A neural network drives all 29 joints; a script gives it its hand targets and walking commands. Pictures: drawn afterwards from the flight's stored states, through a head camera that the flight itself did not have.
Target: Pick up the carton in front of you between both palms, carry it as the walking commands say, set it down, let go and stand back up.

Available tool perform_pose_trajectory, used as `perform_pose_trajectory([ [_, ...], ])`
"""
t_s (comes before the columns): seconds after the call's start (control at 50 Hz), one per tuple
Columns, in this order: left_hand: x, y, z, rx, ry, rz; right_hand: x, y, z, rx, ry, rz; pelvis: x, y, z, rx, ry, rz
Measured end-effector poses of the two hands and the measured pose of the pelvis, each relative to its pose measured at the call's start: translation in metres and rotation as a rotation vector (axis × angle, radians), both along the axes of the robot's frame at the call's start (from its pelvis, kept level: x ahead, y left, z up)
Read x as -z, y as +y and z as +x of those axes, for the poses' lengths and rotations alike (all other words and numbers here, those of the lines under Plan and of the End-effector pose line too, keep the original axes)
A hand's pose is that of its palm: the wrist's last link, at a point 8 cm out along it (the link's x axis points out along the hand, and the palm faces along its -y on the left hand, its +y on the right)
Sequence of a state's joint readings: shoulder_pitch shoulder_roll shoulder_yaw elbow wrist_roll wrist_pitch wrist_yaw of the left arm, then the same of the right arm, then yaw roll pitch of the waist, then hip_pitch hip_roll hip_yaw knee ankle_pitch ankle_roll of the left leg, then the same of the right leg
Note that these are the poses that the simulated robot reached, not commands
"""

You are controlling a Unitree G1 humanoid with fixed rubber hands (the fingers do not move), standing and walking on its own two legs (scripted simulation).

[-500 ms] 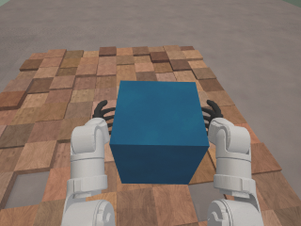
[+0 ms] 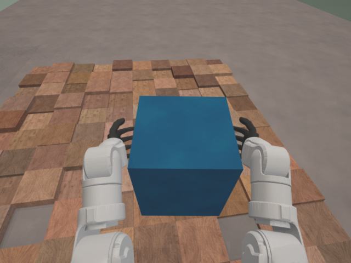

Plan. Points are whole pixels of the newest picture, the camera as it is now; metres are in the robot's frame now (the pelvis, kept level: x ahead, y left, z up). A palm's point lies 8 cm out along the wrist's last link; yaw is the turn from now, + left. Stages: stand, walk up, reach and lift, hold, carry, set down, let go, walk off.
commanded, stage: carry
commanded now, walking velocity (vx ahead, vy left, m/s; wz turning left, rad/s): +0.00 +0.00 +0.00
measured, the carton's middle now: (181, 159) +0.35 -0.01 +0.06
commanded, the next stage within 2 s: none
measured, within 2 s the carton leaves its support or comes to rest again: neither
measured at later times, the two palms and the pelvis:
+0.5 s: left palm (130, 137) +0.35 +0.11 +0.13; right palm (258, 138) +0.35 -0.19 +0.13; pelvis +0.02 -0.02 +0.01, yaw +0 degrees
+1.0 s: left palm (129, 126) +0.39 +0.12 +0.13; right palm (250, 126) +0.39 -0.18 +0.13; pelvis +0.06 -0.03 +0.01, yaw +0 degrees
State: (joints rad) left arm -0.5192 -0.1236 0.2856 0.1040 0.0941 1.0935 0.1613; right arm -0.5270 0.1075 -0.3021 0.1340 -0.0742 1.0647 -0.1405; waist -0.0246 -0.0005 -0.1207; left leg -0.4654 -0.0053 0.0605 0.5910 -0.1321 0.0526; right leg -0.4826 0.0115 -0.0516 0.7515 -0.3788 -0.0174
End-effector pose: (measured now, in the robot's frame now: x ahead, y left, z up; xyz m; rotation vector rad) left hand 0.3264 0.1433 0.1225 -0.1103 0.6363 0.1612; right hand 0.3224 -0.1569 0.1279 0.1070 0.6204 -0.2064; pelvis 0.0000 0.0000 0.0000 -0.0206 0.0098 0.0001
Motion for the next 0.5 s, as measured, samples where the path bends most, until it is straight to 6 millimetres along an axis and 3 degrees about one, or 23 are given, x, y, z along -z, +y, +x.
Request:
perform_pose_trajectory([
  [0.1, 0.002, 0.001, -0.002, -0.013, 0.030, 0.003, 0.008, 0.001, 0.001, -0.009, 0.030, 0.017, -0.006, -0.003, 0.001, 0.009, 0.009, -0.001],
  [0.24, -0.009, -0.010, 0.007, -0.014, -0.010, 0.017, -0.001, -0.010, 0.010, -0.016, -0.010, 0.022, -0.010, -0.014, 0.005, 0.005, 0.020, -0.002],
  [0.5, -0.008, -0.030, 0.027, 0.003, 0.003, 0.017, -0.002, -0.030, 0.027, -0.001, 0.004, 0.018, -0.012, -0.024, 0.025, 0.005, 0.025, 0.005],
])
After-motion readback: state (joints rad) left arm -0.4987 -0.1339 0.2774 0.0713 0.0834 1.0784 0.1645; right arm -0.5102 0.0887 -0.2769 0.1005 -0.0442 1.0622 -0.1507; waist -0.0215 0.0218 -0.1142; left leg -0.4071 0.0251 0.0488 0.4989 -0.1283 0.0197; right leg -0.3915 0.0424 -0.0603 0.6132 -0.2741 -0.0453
